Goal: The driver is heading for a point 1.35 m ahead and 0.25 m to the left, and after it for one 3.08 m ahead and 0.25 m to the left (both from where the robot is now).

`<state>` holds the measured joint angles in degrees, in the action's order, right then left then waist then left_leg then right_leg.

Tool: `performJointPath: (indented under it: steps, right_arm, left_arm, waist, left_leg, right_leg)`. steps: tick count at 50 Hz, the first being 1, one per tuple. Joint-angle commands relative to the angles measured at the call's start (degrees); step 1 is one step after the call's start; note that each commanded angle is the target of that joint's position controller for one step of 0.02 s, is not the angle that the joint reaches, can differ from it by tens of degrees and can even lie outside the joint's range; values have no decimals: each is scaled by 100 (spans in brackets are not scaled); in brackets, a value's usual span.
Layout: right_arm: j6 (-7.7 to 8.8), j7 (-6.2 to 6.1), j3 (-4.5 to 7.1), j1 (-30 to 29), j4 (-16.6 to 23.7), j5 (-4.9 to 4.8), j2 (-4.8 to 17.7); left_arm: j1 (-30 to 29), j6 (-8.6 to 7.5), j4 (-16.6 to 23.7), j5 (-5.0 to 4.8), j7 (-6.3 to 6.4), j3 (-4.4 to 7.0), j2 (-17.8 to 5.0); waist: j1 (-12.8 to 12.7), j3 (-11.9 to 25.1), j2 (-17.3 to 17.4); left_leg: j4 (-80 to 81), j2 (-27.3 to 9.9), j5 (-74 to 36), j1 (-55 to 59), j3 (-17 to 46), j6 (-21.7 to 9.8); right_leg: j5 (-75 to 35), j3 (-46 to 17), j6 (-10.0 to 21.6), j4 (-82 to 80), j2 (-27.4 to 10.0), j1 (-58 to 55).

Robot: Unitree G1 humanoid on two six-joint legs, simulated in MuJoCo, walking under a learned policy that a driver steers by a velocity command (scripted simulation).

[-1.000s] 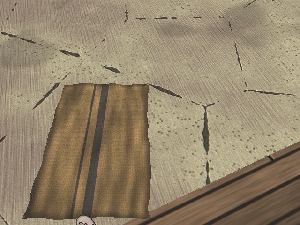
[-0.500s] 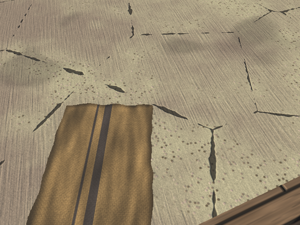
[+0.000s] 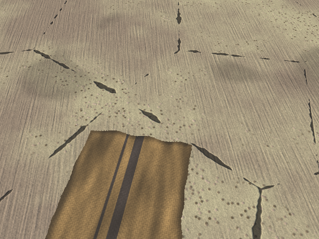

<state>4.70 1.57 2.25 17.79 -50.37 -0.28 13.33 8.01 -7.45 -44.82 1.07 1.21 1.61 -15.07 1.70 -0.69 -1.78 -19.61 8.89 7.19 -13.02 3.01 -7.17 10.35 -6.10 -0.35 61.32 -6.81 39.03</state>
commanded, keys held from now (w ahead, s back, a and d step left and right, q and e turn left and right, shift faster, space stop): w+q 0.52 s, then w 0.48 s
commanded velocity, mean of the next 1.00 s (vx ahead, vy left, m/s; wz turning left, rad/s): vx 0.50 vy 0.00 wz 0.42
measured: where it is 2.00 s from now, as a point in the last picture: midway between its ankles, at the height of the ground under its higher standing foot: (97, 146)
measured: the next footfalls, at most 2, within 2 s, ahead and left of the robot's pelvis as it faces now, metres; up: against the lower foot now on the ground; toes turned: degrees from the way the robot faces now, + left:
right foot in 0.24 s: +0.31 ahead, -0.14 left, +0.00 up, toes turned +13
left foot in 0.76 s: +0.48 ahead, +0.20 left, +0.00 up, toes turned +26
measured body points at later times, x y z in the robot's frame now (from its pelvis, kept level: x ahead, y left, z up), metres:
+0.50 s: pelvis +0.26 -0.04 +0.00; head +0.29 -0.05 +0.45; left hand +0.23 +0.24 -0.11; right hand +0.49 -0.26 -0.10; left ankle +0.28 +0.13 -0.65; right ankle +0.27 -0.15 -0.74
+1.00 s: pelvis +0.48 +0.11 +0.00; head +0.50 +0.14 +0.45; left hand +0.49 +0.42 -0.11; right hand +0.67 -0.10 -0.10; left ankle +0.45 +0.18 -0.74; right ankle +0.61 -0.02 -0.66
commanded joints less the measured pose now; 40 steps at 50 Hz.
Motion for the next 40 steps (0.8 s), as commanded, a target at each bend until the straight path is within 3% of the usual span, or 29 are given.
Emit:
performJointPath:
  steps: [1,4,7,9,11,12,13,14,15,16,17,19,21,24,27,30,33,35,36,37,38,39,40]
  right_arm:
    - [109,-141,214,-264,528,-49,920]
    - [43,-183,255,130,487,-129,997]
    - [-29,-214,252,340,473,-162,940]
    - [-75,-245,261,309,528,-123,968]
    - [-119,-254,217,156,631,-87,825]
    - [-87,-224,104,36,745,-40,522]
    - [-6,-191,-4,614,887,-150,190]
    - [29,-190,28,721,959,-225,548]
    - [-8,-189,154,369,930,-242,1032]
    - [-62,-198,173,32,995,-176,1018]
    - [-84,-186,179,-143,1067,-111,912]
    - [-162,-144,195,-113,1119,-126,700]
    - [-224,-119,174,-138,1208,-134,533]
    - [-243,-112,166,-461,1421,-101,479]
    - [-198,-31,132,-904,1558,-95,397]
    - [-143,66,63,-1493,1739,-88,264]
    - [-114,142,64,-1891,1956,-118,336]
    - [-97,168,109,-1860,2017,-93,467]
    - [-90,158,179,-1554,1959,-69,602]
    - [-86,130,309,-767,1726,-51,810]
    - [-109,49,482,162,1457,-38,1174]
    - [-126,-45,623,853,1362,54,1890]
    - [-112,-40,538,1020,1339,-2,1712]
  left_arm:
    - [17,60,371,52,95,79,-282]
    - [-640,34,590,-67,60,41,-223]
    - [-965,-36,776,-149,-37,96,-443]
    - [-933,-119,834,-168,-107,161,-605]
    - [-196,-189,662,-150,-101,269,-770]
    - [636,-214,557,-65,-59,358,-1035]
    - [1460,-139,438,30,-14,511,-1547]
    - [1595,-69,368,-63,-49,484,-1265]
    - [1313,-42,485,-87,-45,364,-790]
    - [1039,4,537,-87,-48,314,-662]
    - [781,32,521,-85,-68,273,-562]
    - [550,28,458,-55,-110,236,-459]
    - [599,-14,362,-84,-149,281,-524]
    - [733,-19,210,-71,-140,361,-713]
    - [836,36,97,-81,-106,382,-818]
    - [1110,91,-75,-155,-109,380,-917]
    - [1322,173,-256,-261,-132,408,-1063]
    - [1320,243,-339,-304,-125,427,-1167]
    - [1278,274,-370,-314,-111,437,-1245]
    - [1218,313,-395,-314,-91,417,-1244]
    - [1257,300,-344,-251,-58,347,-1102]
    - [1634,202,-69,-59,-109,125,-478]
    - [1773,25,-174,-165,-176,79,-475]
  waist:
    - [-169,-109,408]
    - [157,34,588]
    - [267,115,613]
    - [156,150,727]
    - [-254,418,853]
    - [-648,1057,554]
    - [-628,1929,-941]
    - [-612,1944,-1606]
    - [-682,1162,-818]
    - [-621,652,-291]
    - [-495,269,-115]
    - [-266,12,-367]
    - [-225,4,-402]
    - [-255,-6,-247]
    - [-398,-34,-208]
    - [-599,-224,-158]
    - [-621,-408,-210]
    - [-455,-335,-327]
    - [-217,-97,-428]
    - [247,368,-383]
    - [634,960,-224]
    - [524,1822,1168]
    - [499,2722,1469]
  left_leg:
    - [933,-1183,-429,-1187,1098,-846]
    - [669,-1210,-86,-674,1307,-655]
    - [244,-1460,340,21,1886,-619]
    - [-122,-1584,312,337,2259,-563]
    - [-787,-1343,5,276,2280,-362]
    - [-2049,-1045,89,-296,1875,-148]
    - [-3841,-236,1342,-2187,878,303]
    - [-4974,-504,2584,-3279,732,387]
    - [-5490,-798,2126,-3589,845,424]
    - [-5596,-1000,1634,-3508,640,484]
    - [-5347,-1141,1272,-3369,588,527]
    - [-5053,-1381,942,-2933,417,563]
    - [-4934,-1435,689,-2906,292,627]
    - [-4307,-1494,175,-3179,325,708]
    - [-3260,-1472,-596,-3026,179,667]
    - [-2330,-1349,-862,-2695,-124,567]
    - [-1795,-1267,-368,-2599,-292,398]
    - [-1507,-1098,185,-2234,-481,198]
    - [-1322,-908,296,-1640,-629,77]
    - [-974,-667,-41,-480,-806,-84]
    - [-1108,-830,-342,1158,-472,-251]
    - [-1127,-2503,-396,3525,2100,-1033]
    - [-83,-3290,90,3907,4197,-1610]
  right_leg:
    - [-1079,344,-200,-1340,223,-791]
    - [-1522,319,-265,-2580,515,-975]
    - [-1272,116,-237,-3155,597,-993]
    - [-766,70,-107,-3439,663,-1254]
    - [-508,184,171,-3840,640,-2328]
    - [-414,-388,542,-3715,-77,-3706]
    - [360,-2438,1459,-3865,-1380,-5901]
    - [1471,-3943,1692,-4304,-1953,-6097]
    - [1700,-3305,1439,-4397,-1739,-5421]
    - [1112,-2433,1213,-4457,-1467,-4719]
    - [491,-1810,1114,-4648,-1163,-4088]
    - [-183,-898,969,-4970,-772,-3352]
    - [-807,-345,1060,-5141,-680,-3194]
    - [-1617,166,1148,-5191,-759,-3378]
    - [-1716,645,1050,-5188,-694,-3520]
    - [-1493,883,1020,-5207,-719,-3573]
    - [-1544,865,993,-5113,-948,-3962]
    - [-2474,916,925,-4761,-1048,-4225]
    - [-3474,1027,849,-4300,-1004,-4267]
    - [-4274,1286,713,-3368,-810,-4082]
    - [-3794,1462,494,-2092,-559,-3153]
    - [-352,1488,129,291,167,-770]
    - [2379,371,92,1467,703,120]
